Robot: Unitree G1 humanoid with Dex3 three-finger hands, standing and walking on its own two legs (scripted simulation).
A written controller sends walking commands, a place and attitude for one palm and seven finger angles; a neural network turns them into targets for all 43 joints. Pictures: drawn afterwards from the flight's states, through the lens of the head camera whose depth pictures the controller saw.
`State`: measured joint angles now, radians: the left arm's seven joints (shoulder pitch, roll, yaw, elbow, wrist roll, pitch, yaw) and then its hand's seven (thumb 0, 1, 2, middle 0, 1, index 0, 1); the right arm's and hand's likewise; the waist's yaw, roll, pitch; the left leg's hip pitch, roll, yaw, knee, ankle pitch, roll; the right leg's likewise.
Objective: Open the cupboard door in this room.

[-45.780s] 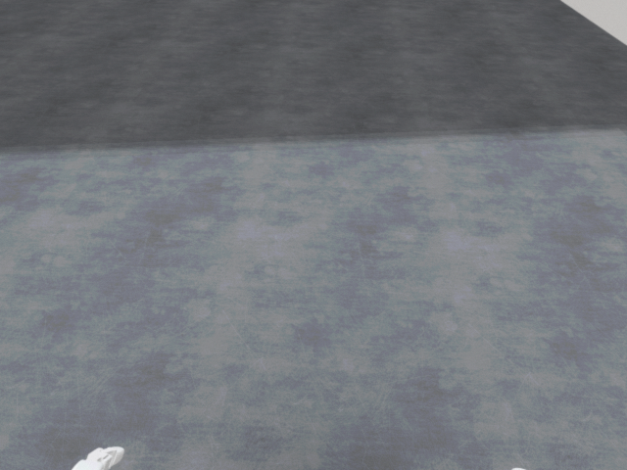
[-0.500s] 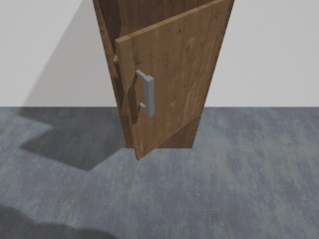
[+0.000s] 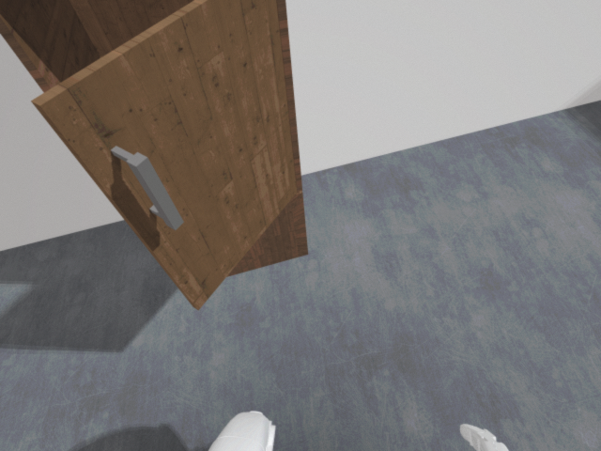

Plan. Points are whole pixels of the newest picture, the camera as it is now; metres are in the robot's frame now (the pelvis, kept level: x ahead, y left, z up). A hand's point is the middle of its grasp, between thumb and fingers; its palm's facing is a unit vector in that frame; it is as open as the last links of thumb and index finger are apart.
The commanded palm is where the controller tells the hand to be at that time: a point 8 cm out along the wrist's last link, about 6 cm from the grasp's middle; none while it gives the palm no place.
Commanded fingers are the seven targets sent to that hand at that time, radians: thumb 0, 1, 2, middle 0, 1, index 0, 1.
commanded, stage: walk to a spot facing it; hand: left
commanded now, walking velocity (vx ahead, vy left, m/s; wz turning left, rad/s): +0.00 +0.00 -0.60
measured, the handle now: (149, 189) +0.44 +0.27 +0.06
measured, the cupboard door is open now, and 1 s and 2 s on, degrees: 41 41 41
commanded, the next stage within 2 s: none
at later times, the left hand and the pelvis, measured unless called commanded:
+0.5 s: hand (147, 442) +0.13 +0.27 -0.19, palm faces -0.21 -0.94 -0.25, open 7.4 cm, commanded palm none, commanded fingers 0.00 0.90 0.90 -0.20 -0.30 -0.20 -0.30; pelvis +0.04 +0.06 -0.01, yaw -18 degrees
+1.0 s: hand (258, 365) +0.25 +0.11 -0.16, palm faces -0.61 -0.76 -0.24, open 7.4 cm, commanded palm none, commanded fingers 0.00 0.90 0.90 -0.20 -0.30 -0.20 -0.30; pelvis +0.04 +0.03 -0.01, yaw -37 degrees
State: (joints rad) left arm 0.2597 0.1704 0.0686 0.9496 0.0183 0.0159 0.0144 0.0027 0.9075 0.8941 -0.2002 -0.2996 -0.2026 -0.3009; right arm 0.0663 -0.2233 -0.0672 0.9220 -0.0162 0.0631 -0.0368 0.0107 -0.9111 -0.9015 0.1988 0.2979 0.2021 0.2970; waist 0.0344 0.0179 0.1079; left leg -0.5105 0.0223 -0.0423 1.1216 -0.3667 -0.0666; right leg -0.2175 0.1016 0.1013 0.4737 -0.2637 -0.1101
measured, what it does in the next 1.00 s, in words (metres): steps on the spot, turning right: left foot, then right foot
